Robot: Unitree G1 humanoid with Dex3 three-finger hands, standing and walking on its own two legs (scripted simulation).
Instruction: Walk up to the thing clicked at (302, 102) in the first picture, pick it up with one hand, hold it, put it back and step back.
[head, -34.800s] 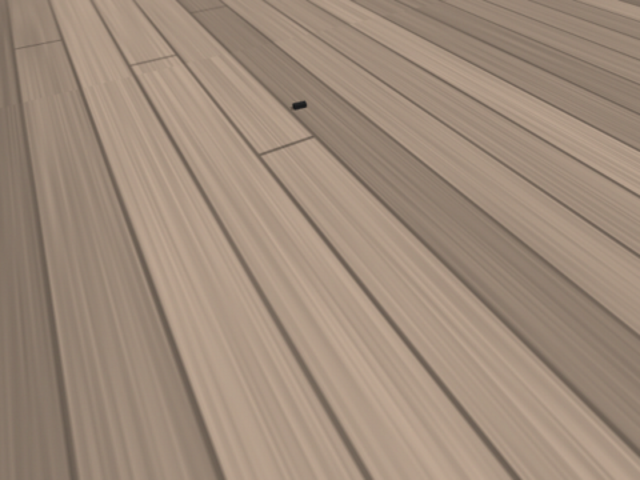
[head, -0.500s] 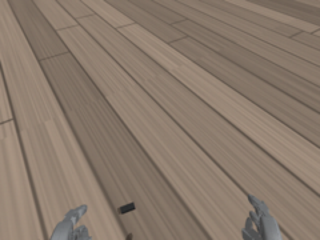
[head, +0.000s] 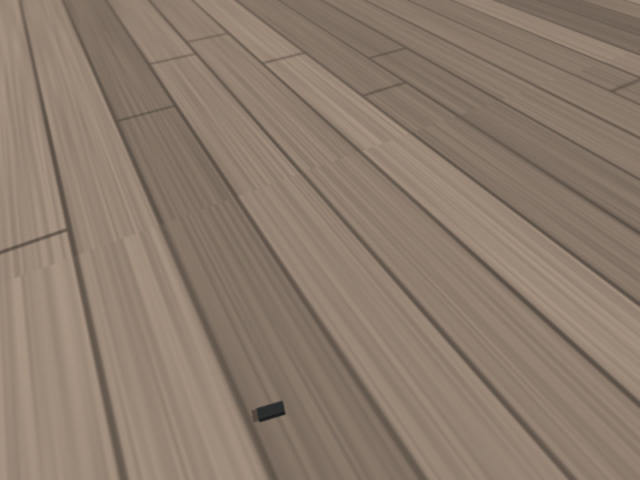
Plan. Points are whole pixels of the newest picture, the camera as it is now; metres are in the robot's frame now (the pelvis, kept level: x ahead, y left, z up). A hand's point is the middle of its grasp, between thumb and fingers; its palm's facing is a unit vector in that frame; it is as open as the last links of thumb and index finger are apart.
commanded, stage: stand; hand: left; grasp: from above
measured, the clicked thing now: (271, 411) +0.45 +0.18 -0.75
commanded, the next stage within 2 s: none
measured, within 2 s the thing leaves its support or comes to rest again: neither
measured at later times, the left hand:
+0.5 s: hand out of the picture +0.05 +0.23 -0.15, palm faces +0.03 -0.94 -0.33, open 7.4 cm
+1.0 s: hand out of the picture +0.08 +0.23 -0.14, palm faces +0.02 -0.94 -0.33, open 7.4 cm
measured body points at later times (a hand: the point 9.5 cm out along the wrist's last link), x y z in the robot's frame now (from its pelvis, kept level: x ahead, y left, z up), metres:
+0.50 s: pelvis +0.00 -0.01 +0.02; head +0.00 -0.01 +0.47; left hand +0.05 +0.28 -0.12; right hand +0.06 -0.29 -0.12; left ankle +0.02 +0.12 -0.73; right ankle +0.00 -0.14 -0.73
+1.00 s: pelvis +0.01 -0.02 +0.02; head +0.02 -0.02 +0.47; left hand +0.08 +0.27 -0.12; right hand +0.08 -0.30 -0.12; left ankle +0.02 +0.12 -0.73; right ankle +0.00 -0.14 -0.73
